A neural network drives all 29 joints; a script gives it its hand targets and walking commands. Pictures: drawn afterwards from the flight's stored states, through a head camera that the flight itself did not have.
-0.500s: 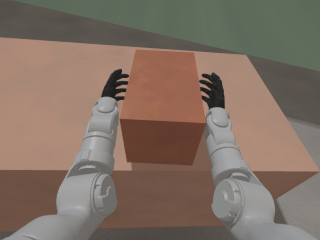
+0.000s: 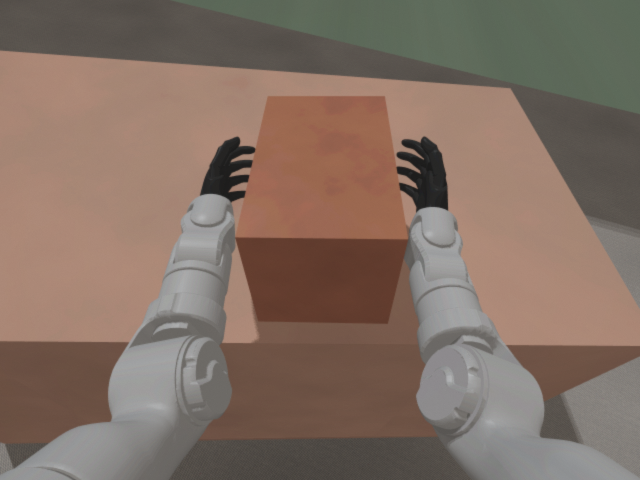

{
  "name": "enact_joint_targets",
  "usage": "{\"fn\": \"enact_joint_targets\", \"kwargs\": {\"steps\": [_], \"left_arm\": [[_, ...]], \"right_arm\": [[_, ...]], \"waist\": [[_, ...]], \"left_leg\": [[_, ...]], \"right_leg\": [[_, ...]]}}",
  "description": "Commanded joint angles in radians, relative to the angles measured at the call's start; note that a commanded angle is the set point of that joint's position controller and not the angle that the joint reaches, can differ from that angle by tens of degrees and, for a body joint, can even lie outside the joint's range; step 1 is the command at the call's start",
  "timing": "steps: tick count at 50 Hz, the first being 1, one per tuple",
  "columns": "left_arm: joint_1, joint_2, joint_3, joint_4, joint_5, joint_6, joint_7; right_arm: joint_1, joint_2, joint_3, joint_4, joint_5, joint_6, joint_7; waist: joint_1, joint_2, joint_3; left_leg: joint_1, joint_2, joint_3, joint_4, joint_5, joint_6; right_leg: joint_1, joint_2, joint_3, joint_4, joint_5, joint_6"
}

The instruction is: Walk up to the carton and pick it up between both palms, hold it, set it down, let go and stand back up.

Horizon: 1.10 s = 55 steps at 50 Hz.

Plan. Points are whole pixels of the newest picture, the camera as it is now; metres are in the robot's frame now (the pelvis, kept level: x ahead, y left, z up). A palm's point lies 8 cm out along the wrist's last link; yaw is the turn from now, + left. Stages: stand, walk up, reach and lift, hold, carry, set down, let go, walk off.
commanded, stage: set down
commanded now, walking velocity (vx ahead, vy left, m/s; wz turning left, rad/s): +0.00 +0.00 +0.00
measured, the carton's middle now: (324, 203) +0.46 +0.04 +0.05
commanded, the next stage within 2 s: none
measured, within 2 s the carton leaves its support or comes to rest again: rests again in 0.70 s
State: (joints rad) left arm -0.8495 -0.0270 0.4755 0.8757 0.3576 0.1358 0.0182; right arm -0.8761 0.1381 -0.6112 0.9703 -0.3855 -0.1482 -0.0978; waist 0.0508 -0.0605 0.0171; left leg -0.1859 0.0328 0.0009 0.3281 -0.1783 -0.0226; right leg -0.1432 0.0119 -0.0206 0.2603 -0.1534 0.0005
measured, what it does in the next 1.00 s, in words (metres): stands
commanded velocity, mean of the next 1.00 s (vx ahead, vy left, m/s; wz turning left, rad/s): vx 0.00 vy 0.00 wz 0.00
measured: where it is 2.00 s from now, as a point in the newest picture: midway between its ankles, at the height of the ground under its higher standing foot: outside the picture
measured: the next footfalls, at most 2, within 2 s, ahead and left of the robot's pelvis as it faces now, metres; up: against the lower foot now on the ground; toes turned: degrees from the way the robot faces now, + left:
none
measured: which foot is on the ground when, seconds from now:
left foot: down 0.00-1.00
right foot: down 0.00-1.00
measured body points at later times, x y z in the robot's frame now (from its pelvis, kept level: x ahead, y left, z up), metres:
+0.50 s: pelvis +0.00 +0.00 +0.00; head +0.05 +0.02 +0.45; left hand +0.44 +0.18 +0.09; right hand +0.45 -0.10 +0.11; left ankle -0.01 +0.13 -0.75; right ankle -0.01 -0.12 -0.75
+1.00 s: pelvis +0.00 +0.01 +0.00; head +0.06 +0.02 +0.44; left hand +0.44 +0.17 +0.09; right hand +0.45 -0.10 +0.10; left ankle -0.01 +0.13 -0.75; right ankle -0.01 -0.12 -0.75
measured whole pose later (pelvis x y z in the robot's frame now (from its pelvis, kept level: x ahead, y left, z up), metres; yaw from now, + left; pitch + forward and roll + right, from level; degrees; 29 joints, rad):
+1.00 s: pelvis +0.00 +0.01 +0.00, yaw -2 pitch +8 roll +0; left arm -0.94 -0.06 0.59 0.95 0.41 0.03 0.03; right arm -0.91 0.16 -0.76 0.89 -0.51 -0.13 -0.03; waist 0.09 -0.04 -0.01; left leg -0.29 0.03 0.04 0.32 -0.16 -0.01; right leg -0.28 0.01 0.02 0.28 -0.14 0.01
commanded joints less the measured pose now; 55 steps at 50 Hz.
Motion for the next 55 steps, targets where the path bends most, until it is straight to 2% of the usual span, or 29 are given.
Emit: {"fn": "enact_joint_targets", "kwargs": {"steps": [1,2,3,5,6,9,11,14,16,18,19,21,23,25,27,31,32,34,38,39,42,47,49,50,51,52,53,54,55], "left_arm": [[-0.795,-0.51,-0.285,-0.17,-0.029,-0.119,-0.077],[-0.773,-0.529,-0.277,-0.161,-0.023,-0.126,-0.07],[-0.758,-0.518,-0.288,-0.141,-0.013,-0.115,-0.071],[-0.741,-0.506,-0.271,-0.129,-0.027,-0.124,-0.074],[-0.751,-0.519,-0.292,-0.135,-0.021,-0.125,-0.077],[-0.72,-0.488,-0.229,-0.069,-0.005,-0.111,-0.082],[-0.752,-0.479,-0.237,-0.086,-0.023,-0.124,-0.077],[-0.686,-0.456,-0.187,-0.046,0.004,-0.119,-0.094],[-0.72,-0.453,-0.189,-0.036,-0.016,-0.13,-0.094],[-0.75,-0.463,-0.221,-0.048,-0.025,-0.134,-0.088],[-0.73,-0.473,-0.211,-0.069,-0.006,-0.138,-0.084],[-0.712,-0.455,-0.202,-0.043,-0.005,-0.128,-0.083],[-0.736,-0.448,-0.17,-0.025,0.004,-0.131,-0.082],[-0.712,-0.431,-0.142,-0.018,0.019,-0.129,-0.084],[-0.7,-0.459,-0.17,-0.032,0.009,-0.131,-0.082],[-0.708,-0.444,-0.143,0.0,0.024,-0.123,-0.088],[-0.698,-0.453,-0.138,-0.012,0.035,-0.131,-0.078],[-0.712,-0.454,-0.146,-0.006,0.026,-0.132,-0.077],[-0.706,-0.435,-0.119,-0.001,0.035,-0.144,-0.069],[-0.698,-0.419,-0.096,0.033,0.048,-0.143,-0.074],[-0.713,-0.445,-0.131,0.041,0.021,-0.15,-0.076],[-0.694,-0.442,-0.091,-0.006,0.057,-0.149,-0.053],[-0.693,-0.438,-0.09,0.029,0.054,-0.144,-0.057],[-0.707,-0.455,-0.1,0.01,0.048,-0.149,-0.054],[-0.685,-0.426,-0.084,0.028,0.066,-0.151,-0.059],[-0.691,-0.458,-0.097,0.005,0.066,-0.152,-0.058],[-0.666,-0.446,-0.068,0.026,0.075,-0.149,-0.068],[-0.682,-0.427,-0.063,0.029,0.069,-0.149,-0.072],[-0.691,-0.408,-0.066,0.022,0.075,-0.155,-0.078]], "right_arm": [[-0.649,0.512,0.299,-0.011,-0.02,-0.048,0.154],[-0.659,0.505,0.305,-0.028,-0.022,-0.059,0.156],[-0.61,0.488,0.287,0.009,-0.025,-0.047,0.16],[-0.611,0.511,0.308,-0.001,-0.019,-0.045,0.157],[-0.608,0.503,0.315,-0.002,-0.02,-0.052,0.154],[-0.619,0.467,0.281,0.0,-0.039,-0.038,0.159],[-0.63,0.494,0.296,-0.023,-0.034,-0.039,0.16],[-0.616,0.5,0.314,-0.03,-0.036,-0.028,0.162],[-0.645,0.503,0.29,-0.034,-0.046,-0.024,0.164],[-0.619,0.482,0.26,0.005,-0.051,-0.024,0.163],[-0.594,0.484,0.269,0.025,-0.063,-0.021,0.171],[-0.577,0.477,0.24,0.021,-0.09,-0.005,0.169],[-0.649,0.491,0.243,-0.04,-0.07,-0.017,0.171],[-0.611,0.485,0.232,0.017,-0.08,0.004,0.174],[-0.596,0.467,0.219,-0.003,-0.084,-0.002,0.178],[-0.606,0.483,0.206,-0.015,-0.096,0.007,0.182],[-0.606,0.49,0.21,-0.01,-0.092,0.002,0.185],[-0.602,0.462,0.184,-0.015,-0.119,-0.001,0.189],[-0.619,0.463,0.184,-0.019,-0.124,-0.002,0.201],[-0.619,0.472,0.186,-0.045,-0.125,0.003,0.199],[-0.629,0.473,0.16,-0.059,-0.145,-0.009,0.195],[-0.607,0.463,0.143,-0.019,-0.152,-0.001,0.211],[-0.624,0.464,0.157,-0.064,-0.146,-0.007,0.214],[-0.625,0.439,0.118,-0.062,-0.168,-0.008,0.21],[-0.588,0.48,0.143,-0.029,-0.164,0.004,0.204],[-0.558,0.46,0.133,-0.005,-0.164,0.006,0.208],[-0.564,0.477,0.15,-0.008,-0.158,0.008,0.206],[-0.579,0.474,0.145,-0.044,-0.16,0.011,0.206],[-0.551,0.484,0.116,-0.022,-0.188,0.018,0.2]], "waist": [[0.014,0.135,-0.753],[0.024,0.133,-0.782],[0.002,0.153,-0.75],[0.024,0.124,-0.718],[0.005,0.122,-0.726],[0.019,0.097,-0.66],[0.04,0.103,-0.756],[0.047,0.045,-0.696],[0.039,0.05,-0.705],[0.0,0.075,-0.715],[0.02,0.089,-0.733],[0.01,0.058,-0.7],[0.043,0.06,-0.729],[0.052,0.039,-0.657],[0.019,0.078,-0.694],[0.025,0.064,-0.677],[0.045,0.068,-0.713],[0.02,0.088,-0.722],[0.053,0.073,-0.725],[0.062,0.051,-0.693],[0.018,0.051,-0.707],[0.057,0.1,-0.689],[0.072,0.075,-0.683],[0.044,0.077,-0.704],[0.06,0.056,-0.695],[0.033,0.08,-0.687],[0.062,0.057,-0.65],[0.055,0.035,-0.659],[0.022,0.034,-0.664]], "left_leg": [[0.168,-0.028,0.138,0.049,0.57,-0.061],[0.203,-0.018,0.132,0.055,0.609,-0.069],[0.219,-0.015,0.131,0.062,0.612,-0.072],[0.178,-0.02,0.144,0.073,0.629,-0.066],[0.193,-0.018,0.135,0.077,0.634,-0.066],[0.187,-0.009,0.135,0.052,0.568,-0.052],[0.148,-0.021,0.148,0.046,0.537,-0.046],[0.068,-0.031,0.152,0.029,0.498,-0.02],[0.033,-0.031,0.163,0.018,0.461,-0.02],[0.072,-0.028,0.147,0.035,0.5,-0.035],[0.096,-0.02,0.151,0.028,0.522,-0.036],[0.13,-0.015,0.148,0.023,0.499,-0.034],[0.102,-0.017,0.159,0.025,0.503,-0.03],[0.056,-0.023,0.167,0.007,0.453,-0.014],[0.071,-0.02,0.158,0.011,0.477,-0.029],[0.078,-0.018,0.153,0.011,0.459,-0.019],[0.073,-0.02,0.172,0.018,0.462,-0.018],[0.054,-0.016,0.167,0.008,0.452,-0.022],[0.088,-0.013,0.172,0.025,0.497,-0.03],[0.055,-0.02,0.175,0.01,0.439,-0.016],[0.061,-0.015,0.159,0.005,0.429,-0.02],[0.132,-0.011,0.181,0.015,0.483,-0.032],[0.103,-0.011,0.184,0.02,0.459,-0.026],[0.088,-0.011,0.176,0.011,0.455,-0.024],[0.07,-0.017,0.191,0.013,0.458,-0.013],[0.09,-0.014,0.179,0.016,0.467,-0.023],[0.068,-0.016,0.193,0.013,0.475,-0.011],[0.071,-0.022,0.186,0.011,0.428,-0.003],[0.025,-0.026,0.2,-0.015,0.358,0.003]], "right_leg": [[0.267,0.009,-0.085,0.078,0.452,0.041],[0.25,0.015,-0.097,0.078,0.442,0.033],[0.232,0.019,-0.101,0.073,0.422,0.031],[0.249,0.018,-0.088,0.094,0.503,0.038],[0.261,0.016,-0.094,0.099,0.51,0.041],[0.225,0.016,-0.095,0.079,0.426,0.039],[0.234,0.007,-0.087,0.09,0.483,0.043],[0.35,-0.008,-0.062,0.113,0.593,0.061],[0.324,-0.008,-0.066,0.119,0.559,0.065],[0.288,-0.001,-0.074,0.118,0.548,0.057],[0.261,0.0,-0.075,0.111,0.537,0.055],[0.246,0.008,-0.086,0.092,0.473,0.049],[0.257,0.006,-0.079,0.096,0.486,0.052],[0.287,-0.004,-0.066,0.107,0.507,0.061],[0.274,-0.002,-0.078,0.106,0.495,0.053],[0.233,0.0,-0.076,0.092,0.443,0.054],[0.238,-0.001,-0.072,0.1,0.473,0.058],[0.224,-0.003,-0.079,0.093,0.433,0.052],[0.187,0.004,-0.085,0.088,0.421,0.052],[0.238,-0.003,-0.075,0.089,0.417,0.054],[0.209,-0.004,-0.086,0.075,0.372,0.052],[0.121,0.011,-0.088,0.05,0.288,0.032],[0.137,0.009,-0.094,0.056,0.274,0.039],[0.131,0.005,-0.088,0.049,0.3,0.035],[0.172,0.0,-0.076,0.058,0.343,0.041],[0.163,0.003,-0.084,0.062,0.334,0.044],[0.185,0.003,-0.077,0.07,0.356,0.05],[0.184,-0.002,-0.071,0.069,0.359,0.053],[0.214,-0.009,-0.065,0.063,0.348,0.058]]}}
